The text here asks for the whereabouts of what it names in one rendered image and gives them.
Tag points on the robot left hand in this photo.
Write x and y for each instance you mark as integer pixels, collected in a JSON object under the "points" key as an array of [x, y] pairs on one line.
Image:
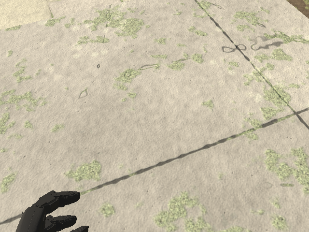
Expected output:
{"points": [[34, 218]]}

